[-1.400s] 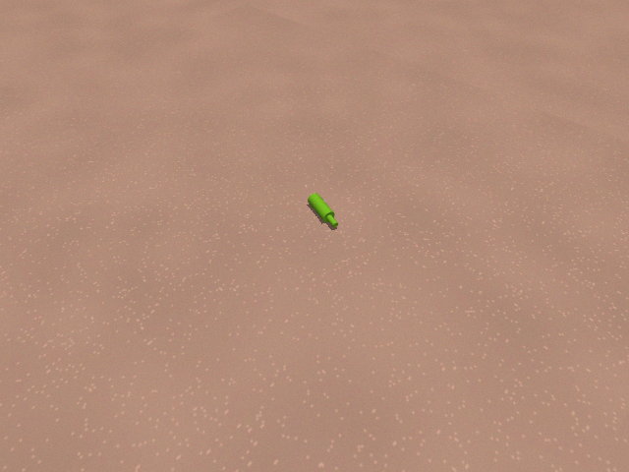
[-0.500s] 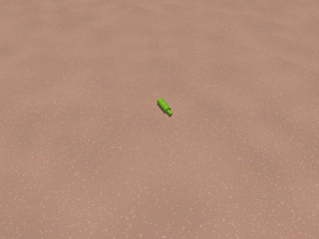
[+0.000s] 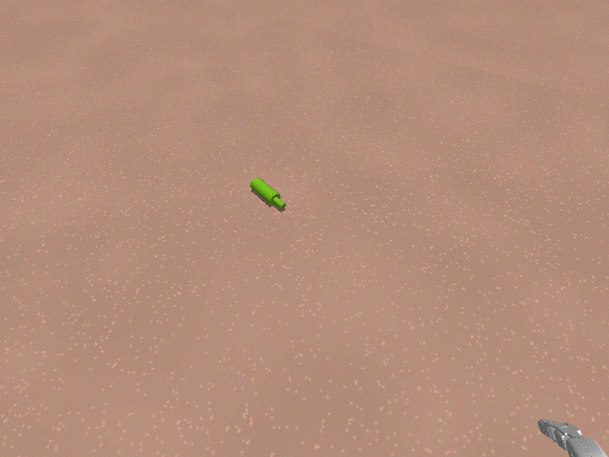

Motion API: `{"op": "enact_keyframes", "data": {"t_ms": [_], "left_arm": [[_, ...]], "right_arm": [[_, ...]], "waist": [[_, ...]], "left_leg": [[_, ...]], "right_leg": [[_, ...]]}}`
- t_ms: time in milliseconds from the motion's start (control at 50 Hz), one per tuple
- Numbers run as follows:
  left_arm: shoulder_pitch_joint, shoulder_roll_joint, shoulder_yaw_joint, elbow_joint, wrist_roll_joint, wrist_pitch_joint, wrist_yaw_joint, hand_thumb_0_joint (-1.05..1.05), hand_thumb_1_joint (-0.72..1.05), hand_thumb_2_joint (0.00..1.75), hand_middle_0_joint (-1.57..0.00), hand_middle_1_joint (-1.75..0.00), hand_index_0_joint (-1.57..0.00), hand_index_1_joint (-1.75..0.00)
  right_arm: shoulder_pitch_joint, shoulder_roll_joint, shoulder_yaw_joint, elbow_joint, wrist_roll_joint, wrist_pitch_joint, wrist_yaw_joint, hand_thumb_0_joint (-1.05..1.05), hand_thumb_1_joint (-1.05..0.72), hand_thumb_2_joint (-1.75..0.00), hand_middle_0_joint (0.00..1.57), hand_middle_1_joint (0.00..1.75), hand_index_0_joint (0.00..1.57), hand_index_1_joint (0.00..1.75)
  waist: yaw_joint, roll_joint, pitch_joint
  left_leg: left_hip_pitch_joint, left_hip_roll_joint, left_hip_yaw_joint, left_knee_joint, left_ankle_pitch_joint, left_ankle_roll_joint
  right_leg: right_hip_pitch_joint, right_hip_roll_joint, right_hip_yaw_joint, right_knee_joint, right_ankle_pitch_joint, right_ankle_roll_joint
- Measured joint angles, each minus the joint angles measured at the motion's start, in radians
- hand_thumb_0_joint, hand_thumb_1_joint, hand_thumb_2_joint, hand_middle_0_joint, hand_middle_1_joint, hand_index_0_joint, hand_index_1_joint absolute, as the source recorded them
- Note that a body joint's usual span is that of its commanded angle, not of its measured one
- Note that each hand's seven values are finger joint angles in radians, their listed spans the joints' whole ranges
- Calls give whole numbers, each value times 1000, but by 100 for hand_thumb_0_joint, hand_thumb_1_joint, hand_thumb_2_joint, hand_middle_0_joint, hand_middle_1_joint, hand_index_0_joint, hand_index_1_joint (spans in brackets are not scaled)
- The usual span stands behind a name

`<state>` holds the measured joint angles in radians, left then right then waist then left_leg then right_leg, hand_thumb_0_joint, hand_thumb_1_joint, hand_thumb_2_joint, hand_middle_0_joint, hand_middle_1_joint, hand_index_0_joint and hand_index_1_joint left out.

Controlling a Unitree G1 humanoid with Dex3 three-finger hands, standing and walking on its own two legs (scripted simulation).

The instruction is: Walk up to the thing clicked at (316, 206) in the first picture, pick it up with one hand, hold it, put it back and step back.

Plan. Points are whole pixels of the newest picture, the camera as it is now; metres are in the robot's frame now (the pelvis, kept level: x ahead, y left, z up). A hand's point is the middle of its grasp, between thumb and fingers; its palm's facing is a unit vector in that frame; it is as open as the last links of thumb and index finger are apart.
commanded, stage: walk up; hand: left
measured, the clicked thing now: (269, 194) +1.19 +0.17 -0.74
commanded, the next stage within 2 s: none
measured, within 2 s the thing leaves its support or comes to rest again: neither
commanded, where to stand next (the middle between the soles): +0.77 +0.31 m, yaw -49 degrees
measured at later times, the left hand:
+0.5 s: hand (146, 304) +0.38 +0.30 -0.13, palm faces -0.23 -0.88 -0.42, open 7.4 cm
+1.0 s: hand (108, 207) +0.61 +0.44 -0.13, palm faces -0.48 -0.73 -0.48, open 7.4 cm
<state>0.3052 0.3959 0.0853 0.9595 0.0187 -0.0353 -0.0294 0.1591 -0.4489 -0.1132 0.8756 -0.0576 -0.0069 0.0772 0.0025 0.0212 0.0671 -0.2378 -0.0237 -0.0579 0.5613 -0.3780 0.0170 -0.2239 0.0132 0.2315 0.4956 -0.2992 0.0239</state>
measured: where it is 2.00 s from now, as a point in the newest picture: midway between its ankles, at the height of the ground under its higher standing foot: (206, 294)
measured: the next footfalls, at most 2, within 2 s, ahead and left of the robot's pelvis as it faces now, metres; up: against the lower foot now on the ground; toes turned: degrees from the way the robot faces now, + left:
right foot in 0.32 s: +0.24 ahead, -0.06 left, +0.00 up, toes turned -19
left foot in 0.72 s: +0.47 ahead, +0.31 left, +0.00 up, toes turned -18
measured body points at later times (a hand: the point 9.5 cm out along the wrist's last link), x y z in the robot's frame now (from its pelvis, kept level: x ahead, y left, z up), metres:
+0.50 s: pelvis +0.18 +0.09 -0.01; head +0.19 +0.07 +0.44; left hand +0.39 +0.35 -0.10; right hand +0.14 -0.22 -0.14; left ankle +0.18 +0.23 -0.64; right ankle +0.20 -0.04 -0.73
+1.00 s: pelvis +0.39 +0.22 -0.01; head +0.41 +0.18 +0.44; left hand +0.63 +0.47 -0.10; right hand +0.23 -0.06 -0.13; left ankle +0.43 +0.32 -0.73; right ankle +0.41 +0.10 -0.70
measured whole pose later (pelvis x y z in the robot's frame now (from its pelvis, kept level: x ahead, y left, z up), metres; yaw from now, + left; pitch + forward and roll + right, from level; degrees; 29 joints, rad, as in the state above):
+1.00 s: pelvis +0.39 +0.22 -0.01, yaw -28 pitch +0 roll +0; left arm 0.28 0.42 0.05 0.90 -0.02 -0.08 0.03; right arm 0.41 -0.43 -0.09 0.78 -0.06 0.02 0.08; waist -0.10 0.05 0.08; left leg -0.27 0.07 0.17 0.64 -0.37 0.03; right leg -0.51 -0.02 -0.11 0.87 -0.39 -0.04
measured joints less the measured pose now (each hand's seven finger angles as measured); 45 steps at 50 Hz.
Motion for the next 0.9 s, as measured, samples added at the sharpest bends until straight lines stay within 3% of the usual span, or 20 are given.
{"op": "enact_keyframes", "data": {"t_ms": [20,60,120,220,280,320,340,380,400,460,560,640,700,740,760,780,820,900], "left_arm": [[3,9,3,-2,-4,5,5,1,90,90,-21,-30,-21,-30],[2,11,-2,8,-10,21,22,1,90,90,-21,-30,-21,-30],[-10,26,-18,3,-16,19,20,1,90,90,-20,-30,-21,-30],[-66,67,-17,-38,-35,14,10,1,90,90,-20,-30,-21,-30],[-108,58,-18,-59,-40,15,18,1,90,90,-20,-30,-20,-30],[-126,47,-20,-80,-42,5,24,1,90,90,-20,-30,-20,-30],[-137,32,-18,-86,-41,-3,31,0,90,90,-20,-30,-20,-30],[-155,6,-23,-114,-32,-15,44,0,90,90,-20,-30,-20,-30],[-160,-2,-30,-126,-30,-19,52,0,90,90,-20,-30,-21,-30],[-150,-27,-43,-136,-37,-27,76,0,90,90,-20,-30,-21,-30],[-68,-46,-44,-103,-25,-41,72,0,90,90,-21,-30,-21,-30],[-27,-26,-38,-91,-4,-48,57,0,89,90,-21,-30,-21,-30],[-12,7,-27,-88,8,-43,55,0,89,90,-21,-30,-22,-30],[-13,51,-11,-78,15,-30,67,0,89,90,-21,-30,-22,-30],[-14,71,-1,-67,13,-20,77,1,89,90,-21,-30,-21,-30],[-15,84,5,-56,6,-10,89,1,89,90,-21,-30,-21,-30],[-15,95,1,-35,-6,-4,100,1,90,90,-21,-30,-21,-30],[-15,83,-9,-22,-30,-29,78,1,90,90,-20,-30,-21,-30]], "right_arm": [[14,4,-1,-7,-6,-6,-1,1,-91,-89,20,30,20,30],[43,9,-2,-21,-6,-11,-1,1,-91,-89,20,30,20,30],[91,24,0,-37,9,-12,-10,1,-91,-89,20,30,21,30],[160,57,6,-43,16,-6,-14,1,-91,-89,21,30,21,30],[189,58,6,-52,13,12,-11,1,-91,-89,21,30,21,30],[206,55,5,-64,13,23,-12,1,-90,-89,21,30,21,30],[205,51,2,-63,13,30,-14,1,-90,-89,21,30,21,30],[193,62,5,-63,16,49,-23,1,-91,-89,21,30,20,30],[194,72,13,-67,17,56,-24,1,-91,-89,20,30,20,30],[183,85,38,-69,22,62,-10,1,-91,-89,20,30,20,30],[146,50,31,-134,15,48,24,1,-91,-89,21,30,21,30],[120,6,3,-158,5,47,42,1,-91,-89,21,30,21,30],[126,-27,-18,-159,0,41,45,1,-91,-89,21,30,21,30],[135,-17,-29,-153,-10,29,36,1,-91,-89,21,30,21,30],[141,-5,-26,-153,-15,23,31,1,-91,-89,20,30,21,30],[148,7,-18,-148,-12,20,27,1,-91,-89,20,30,20,30],[163,28,-4,-124,-4,26,23,1,-91,-89,20,30,21,30],[212,50,16,-96,-2,24,12,1,-91,-89,21,30,21,30]], "waist": [[-2,-12,-3],[-19,3,-18],[-57,28,-27],[-87,6,-8],[-105,8,0],[-114,15,4],[-111,37,15],[-106,69,33],[-100,70,34],[-65,61,35],[-55,73,21],[-53,82,16],[-46,79,2],[-55,23,0],[-58,-4,-1],[-65,-16,-3],[-82,-21,-8],[-100,-18,-15]], "left_leg": [[20,-7,23,-29,68,5],[58,4,50,-60,53,23],[139,23,74,-151,50,36],[252,0,140,-217,18,52],[277,-19,183,-166,-56,63],[261,-23,211,-50,-140,57],[235,-4,221,53,-178,36],[97,-1,143,390,-187,-43],[18,-11,97,547,-194,-67],[-163,20,16,777,-122,-78],[-313,159,-87,589,37,-40],[-314,222,-70,334,103,-34],[-248,212,-9,207,118,-31],[-237,163,45,241,73,-71],[-244,151,72,278,45,-77],[-243,150,90,298,24,-74],[-213,152,112,281,6,-52],[-114,130,166,152,27,-19]], "right_leg": [[-24,-2,5,79,-66,-13],[-106,10,-74,288,-154,-26],[-202,-4,-207,449,-120,-45],[-264,-41,-290,338,-11,-59],[-246,-26,-346,174,76,-67],[-202,0,-386,96,122,-84],[-189,21,-389,96,148,-101],[-195,39,-389,157,94,-109],[-190,36,-387,172,69,-116],[-120,26,-349,135,51,-113],[-28,-4,-262,62,51,-46],[-30,-44,-197,98,0,-3],[-62,-77,-148,176,-70,12],[-113,-119,-93,302,-158,-24],[-159,-108,-68,411,-199,-41],[-206,-82,-74,528,-216,-61],[-278,-47,-159,694,-194,-80],[-334,-35,-291,675,-97,-74]]}}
